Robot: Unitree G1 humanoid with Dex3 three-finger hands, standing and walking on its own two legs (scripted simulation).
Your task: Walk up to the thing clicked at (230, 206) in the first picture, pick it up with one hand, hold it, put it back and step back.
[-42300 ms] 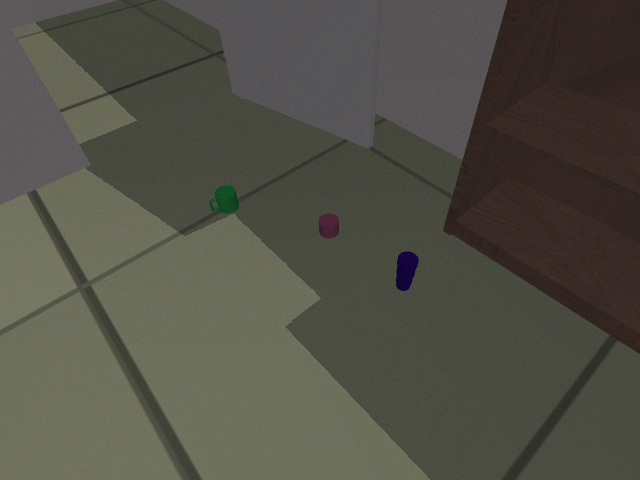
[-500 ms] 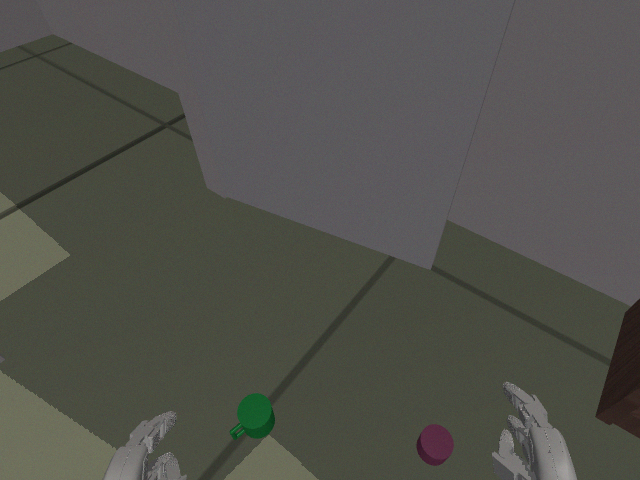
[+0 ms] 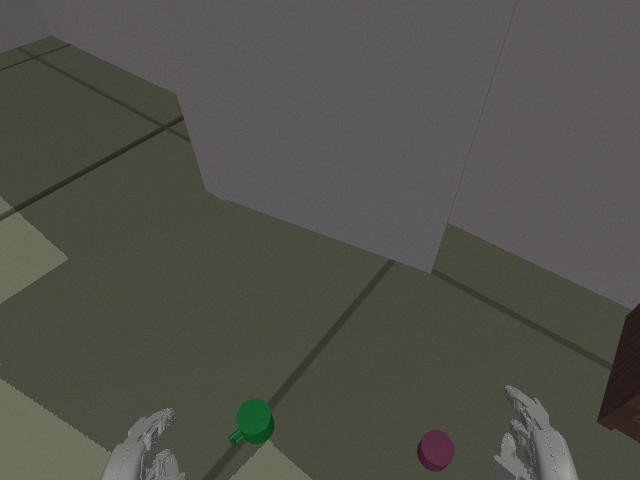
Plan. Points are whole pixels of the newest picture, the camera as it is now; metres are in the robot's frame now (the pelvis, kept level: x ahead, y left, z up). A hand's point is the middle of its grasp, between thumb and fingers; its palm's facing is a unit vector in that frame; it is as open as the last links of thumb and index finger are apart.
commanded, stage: home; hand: left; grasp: from above
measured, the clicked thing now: (250, 425) +0.42 +0.21 -0.67
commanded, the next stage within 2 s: stand in 0.50 s
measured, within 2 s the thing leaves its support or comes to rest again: neither
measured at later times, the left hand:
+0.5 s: hand out of the picture +0.16 +0.18 -0.04, palm faces +0.03 -0.98 -0.21, open 7.4 cm
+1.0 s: hand out of the picture +0.06 +0.23 -0.11, palm faces +0.01 -0.94 -0.33, open 7.4 cm
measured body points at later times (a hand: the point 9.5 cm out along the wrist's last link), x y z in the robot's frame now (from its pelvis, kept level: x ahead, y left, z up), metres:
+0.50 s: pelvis -0.01 +0.00 +0.00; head +0.00 +0.01 +0.45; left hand +0.15 +0.23 -0.03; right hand +0.15 -0.24 -0.07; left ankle +0.00 +0.12 -0.68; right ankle +0.00 -0.13 -0.68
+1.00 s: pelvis -0.01 +0.00 +0.04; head -0.01 +0.00 +0.49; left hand +0.06 +0.28 -0.08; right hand +0.08 -0.28 -0.09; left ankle +0.00 +0.12 -0.68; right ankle +0.00 -0.13 -0.68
